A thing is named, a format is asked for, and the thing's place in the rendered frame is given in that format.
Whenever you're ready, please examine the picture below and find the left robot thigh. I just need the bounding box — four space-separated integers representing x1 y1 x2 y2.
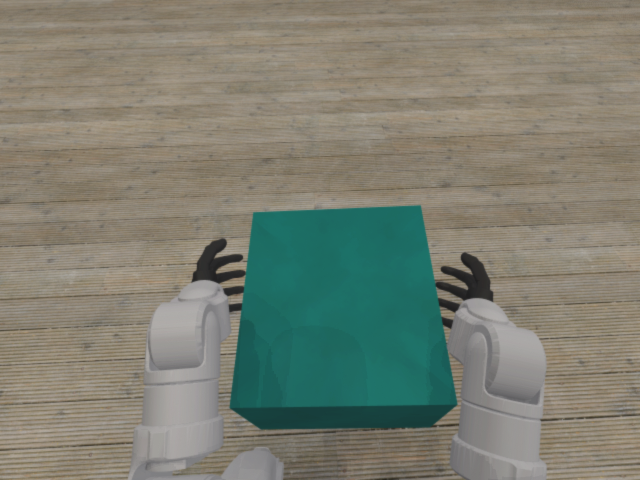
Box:
220 450 284 480

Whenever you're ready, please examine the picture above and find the carton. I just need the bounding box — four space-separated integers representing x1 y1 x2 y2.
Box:
230 205 458 429

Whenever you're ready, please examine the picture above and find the robot left forearm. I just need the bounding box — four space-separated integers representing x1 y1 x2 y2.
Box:
128 280 231 480

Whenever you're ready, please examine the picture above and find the robot right hand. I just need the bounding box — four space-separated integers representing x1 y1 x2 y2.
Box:
435 253 494 329

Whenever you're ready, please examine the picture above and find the robot right forearm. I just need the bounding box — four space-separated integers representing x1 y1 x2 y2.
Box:
447 298 547 480

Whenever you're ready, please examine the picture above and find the robot left hand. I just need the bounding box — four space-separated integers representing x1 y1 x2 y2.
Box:
191 238 246 313

